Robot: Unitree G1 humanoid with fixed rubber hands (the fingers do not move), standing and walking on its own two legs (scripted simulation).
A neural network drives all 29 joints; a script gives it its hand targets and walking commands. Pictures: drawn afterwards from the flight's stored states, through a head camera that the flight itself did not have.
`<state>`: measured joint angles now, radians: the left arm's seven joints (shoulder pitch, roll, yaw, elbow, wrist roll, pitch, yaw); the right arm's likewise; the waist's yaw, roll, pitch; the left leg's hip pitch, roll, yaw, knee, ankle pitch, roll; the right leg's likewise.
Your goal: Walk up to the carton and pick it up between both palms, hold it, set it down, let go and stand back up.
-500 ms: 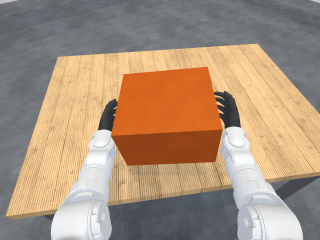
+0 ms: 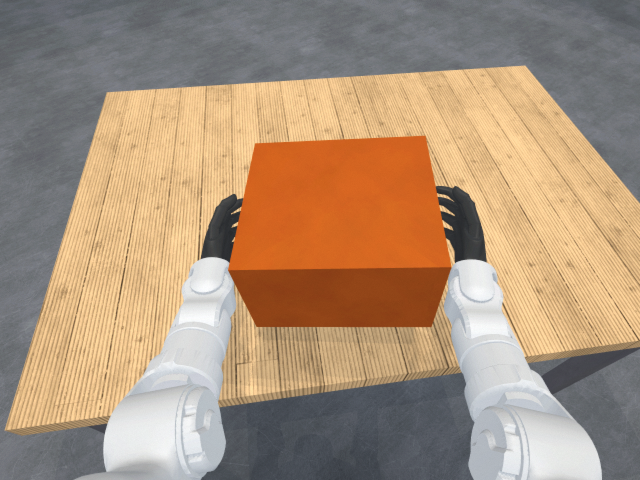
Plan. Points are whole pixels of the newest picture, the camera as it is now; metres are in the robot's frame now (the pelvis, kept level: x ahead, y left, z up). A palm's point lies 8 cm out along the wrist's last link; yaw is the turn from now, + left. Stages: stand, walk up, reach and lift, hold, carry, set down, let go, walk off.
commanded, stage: set down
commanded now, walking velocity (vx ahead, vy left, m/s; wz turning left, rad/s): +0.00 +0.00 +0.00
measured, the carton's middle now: (340, 232) +0.43 -0.02 +0.04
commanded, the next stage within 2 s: none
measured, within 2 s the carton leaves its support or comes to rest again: rests again in 1.40 s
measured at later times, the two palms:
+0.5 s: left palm (222, 260) +0.42 +0.15 -0.01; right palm (454, 261) +0.39 -0.17 +0.02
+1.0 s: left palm (220, 268) +0.42 +0.16 -0.03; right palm (441, 270) +0.39 -0.17 -0.01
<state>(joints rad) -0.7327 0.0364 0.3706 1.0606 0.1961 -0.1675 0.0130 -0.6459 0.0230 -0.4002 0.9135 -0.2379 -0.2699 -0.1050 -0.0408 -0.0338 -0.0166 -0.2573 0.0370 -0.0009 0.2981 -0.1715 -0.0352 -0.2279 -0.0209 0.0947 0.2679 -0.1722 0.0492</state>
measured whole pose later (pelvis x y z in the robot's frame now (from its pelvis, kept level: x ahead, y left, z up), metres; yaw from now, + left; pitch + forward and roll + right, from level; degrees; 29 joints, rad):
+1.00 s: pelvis +0.01 +0.01 -0.01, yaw +0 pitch +21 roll -1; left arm -0.81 0.07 0.38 1.30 0.20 -0.40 0.03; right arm -0.71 0.02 -0.57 1.14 -0.33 -0.51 -0.09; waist -0.04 -0.02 -0.11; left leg -0.56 0.04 0.00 0.39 -0.19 -0.03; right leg -0.49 -0.02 0.09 0.27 -0.15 0.06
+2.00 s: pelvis -0.01 +0.02 -0.01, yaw +0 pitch +24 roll -2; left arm -0.93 0.09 0.38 1.40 0.20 -0.46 0.05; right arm -0.78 -0.01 -0.65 1.22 -0.34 -0.52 -0.09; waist -0.04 -0.01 -0.12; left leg -0.68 0.04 0.00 0.45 -0.19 -0.02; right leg -0.59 -0.02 0.09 0.31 -0.14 0.07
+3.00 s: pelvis -0.05 +0.03 -0.03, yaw -1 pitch +25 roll -3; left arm -1.11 0.22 -0.13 1.57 -0.23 -0.37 0.02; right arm -0.97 -0.19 -0.28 1.47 0.12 -0.36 -0.09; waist -0.04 0.00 -0.20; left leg -0.85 0.04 0.00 0.63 -0.22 -0.01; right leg -0.77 -0.01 0.09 0.51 -0.17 0.08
